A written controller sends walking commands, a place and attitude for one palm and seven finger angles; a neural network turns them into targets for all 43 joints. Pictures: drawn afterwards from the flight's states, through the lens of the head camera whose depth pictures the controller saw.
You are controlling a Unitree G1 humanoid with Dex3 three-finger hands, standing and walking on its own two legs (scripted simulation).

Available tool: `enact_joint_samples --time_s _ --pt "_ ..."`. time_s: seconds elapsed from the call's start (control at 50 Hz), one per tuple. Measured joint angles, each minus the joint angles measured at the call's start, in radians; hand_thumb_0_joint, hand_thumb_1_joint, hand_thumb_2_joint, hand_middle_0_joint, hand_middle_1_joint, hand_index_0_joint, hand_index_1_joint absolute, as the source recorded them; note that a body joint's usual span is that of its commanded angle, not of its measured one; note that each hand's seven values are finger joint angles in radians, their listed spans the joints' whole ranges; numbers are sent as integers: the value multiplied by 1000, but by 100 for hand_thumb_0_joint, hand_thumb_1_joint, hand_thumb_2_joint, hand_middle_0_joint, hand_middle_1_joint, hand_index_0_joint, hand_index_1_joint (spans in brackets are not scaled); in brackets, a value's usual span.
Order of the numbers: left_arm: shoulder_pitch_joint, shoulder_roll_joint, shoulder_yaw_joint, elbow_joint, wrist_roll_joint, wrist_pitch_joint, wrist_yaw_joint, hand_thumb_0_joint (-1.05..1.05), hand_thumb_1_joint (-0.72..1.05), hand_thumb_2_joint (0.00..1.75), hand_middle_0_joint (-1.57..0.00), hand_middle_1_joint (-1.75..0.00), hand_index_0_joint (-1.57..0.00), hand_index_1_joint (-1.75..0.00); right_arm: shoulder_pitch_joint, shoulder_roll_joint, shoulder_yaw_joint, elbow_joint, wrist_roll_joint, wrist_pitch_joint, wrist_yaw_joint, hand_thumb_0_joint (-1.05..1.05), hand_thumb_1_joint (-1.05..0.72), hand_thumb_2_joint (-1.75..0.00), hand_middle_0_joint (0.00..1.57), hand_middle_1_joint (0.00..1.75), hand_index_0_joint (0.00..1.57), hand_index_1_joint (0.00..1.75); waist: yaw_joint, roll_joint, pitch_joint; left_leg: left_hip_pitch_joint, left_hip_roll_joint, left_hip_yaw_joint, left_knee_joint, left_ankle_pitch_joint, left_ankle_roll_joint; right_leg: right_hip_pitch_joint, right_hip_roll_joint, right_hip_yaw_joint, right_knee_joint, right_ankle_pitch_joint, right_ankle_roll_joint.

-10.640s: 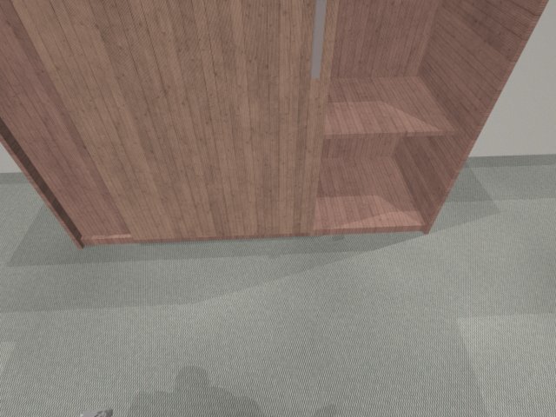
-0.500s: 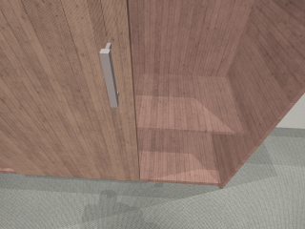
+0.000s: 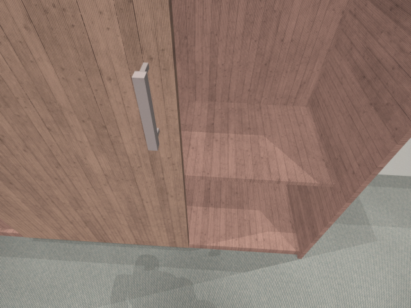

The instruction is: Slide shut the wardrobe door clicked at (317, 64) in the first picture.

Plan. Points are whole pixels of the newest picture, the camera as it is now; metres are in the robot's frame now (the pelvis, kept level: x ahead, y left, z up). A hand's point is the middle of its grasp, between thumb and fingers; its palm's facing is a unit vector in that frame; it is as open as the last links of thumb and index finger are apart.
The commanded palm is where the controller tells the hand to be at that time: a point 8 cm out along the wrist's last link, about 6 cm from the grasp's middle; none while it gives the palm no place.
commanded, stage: look again from close up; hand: left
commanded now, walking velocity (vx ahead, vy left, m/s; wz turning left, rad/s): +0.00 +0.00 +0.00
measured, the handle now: (149, 109) +0.47 +0.16 +0.14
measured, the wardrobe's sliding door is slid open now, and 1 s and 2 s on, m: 0.54 0.54 0.54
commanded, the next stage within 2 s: raise the hand with hooked fingers in 0.62 s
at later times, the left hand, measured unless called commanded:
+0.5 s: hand out of the picture -0.01 +0.15 -0.18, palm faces +0.04 -0.98 -0.17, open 7.4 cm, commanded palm none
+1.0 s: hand (128, 259) +0.20 +0.15 +0.02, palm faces +0.06 -1.00 -0.01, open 7.8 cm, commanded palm +0.12 +0.22 -0.03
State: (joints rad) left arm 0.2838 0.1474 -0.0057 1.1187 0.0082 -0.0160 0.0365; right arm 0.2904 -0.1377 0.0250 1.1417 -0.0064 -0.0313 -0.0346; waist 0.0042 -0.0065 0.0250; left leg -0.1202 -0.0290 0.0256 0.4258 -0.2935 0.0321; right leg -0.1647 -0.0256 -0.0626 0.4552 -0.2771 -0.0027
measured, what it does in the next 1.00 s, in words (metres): stands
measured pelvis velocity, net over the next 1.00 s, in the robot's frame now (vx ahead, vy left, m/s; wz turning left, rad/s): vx -0.03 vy -0.01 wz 0.00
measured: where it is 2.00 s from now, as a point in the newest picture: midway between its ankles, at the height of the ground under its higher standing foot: outside the picture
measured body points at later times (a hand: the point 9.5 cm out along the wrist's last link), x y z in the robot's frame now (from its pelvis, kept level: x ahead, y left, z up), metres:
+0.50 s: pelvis +0.00 -0.01 +0.00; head +0.01 +0.00 +0.45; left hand -0.01 +0.21 -0.16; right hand -0.01 -0.22 -0.16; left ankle -0.04 +0.10 -0.74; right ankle -0.02 -0.11 -0.74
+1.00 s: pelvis -0.03 -0.01 -0.03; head -0.02 -0.02 +0.42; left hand +0.19 +0.21 +0.03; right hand +0.13 -0.28 -0.10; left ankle -0.04 +0.10 -0.74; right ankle -0.02 -0.11 -0.74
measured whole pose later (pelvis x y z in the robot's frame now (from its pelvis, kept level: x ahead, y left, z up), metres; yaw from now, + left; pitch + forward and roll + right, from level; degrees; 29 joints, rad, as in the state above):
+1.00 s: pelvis -0.03 -0.01 -0.03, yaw +0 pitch +7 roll +1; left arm 0.33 0.16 0.11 0.11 -0.22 -0.41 -0.13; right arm 0.23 -0.26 -0.05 0.68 0.01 -0.31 -0.03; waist -0.03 0.00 -0.12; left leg -0.49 -0.01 0.03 0.78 -0.40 0.01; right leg -0.53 -0.02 -0.06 0.79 -0.38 -0.03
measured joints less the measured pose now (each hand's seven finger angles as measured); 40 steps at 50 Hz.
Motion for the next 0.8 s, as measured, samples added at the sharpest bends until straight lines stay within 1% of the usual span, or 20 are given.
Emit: enact_joint_samples --time_s 0.68,0.72,0.74,0.76,0.78,0.8 --pt "31 -14 -2 7 0 -2 0 0 91 90 -19 -30 -20 -30 11 12 0 7 2 4 -1 0 -91 -90 20 29 20 30 4 -3 -3 12 15 -8 -18 11 -15 16 15 -8 -24 11 -15" --pt "32 -14 -2 7 0 -2 0 0 91 90 -19 -30 -20 -30 14 14 1 7 3 4 -1 0 -91 -90 20 29 20 30 4 -2 -4 11 15 -9 -18 11 -16 16 16 -10 -25 12 -15" --pt "31 -17 -4 8 2 -9 7 0 91 90 -19 -30 -20 -30 13 10 0 2 3 7 1 0 -91 -90 20 29 20 30 5 4 -5 -9 21 -11 6 6 -18 8 20 -13 -24 14 -15" --pt "79 -14 -5 -145 -37 53 14 1 91 90 -20 -30 -20 -30 26 1 4 -40 9 4 -4 1 -92 -90 20 29 20 30 5 8 3 -19 24 -9 23 -3 -18 -1 23 -11 -13 14 -14" --pt "140 3 7 -351 -69 120 31 3 94 90 -20 -30 -21 -30 45 -10 10 -85 22 -32 -19 2 -93 -90 20 29 21 30 12 5 13 -22 24 -2 35 -9 -16 -12 22 -4 8 8 -15" --pt "189 23 13 -515 -90 104 49 4 95 90 -20 -31 -21 -30 65 -21 5 -129 30 -82 -30 2 -93 -90 20 30 21 30 15 3 10 -33 21 4 46 -14 -16 -31 18 1 33 -2 -16"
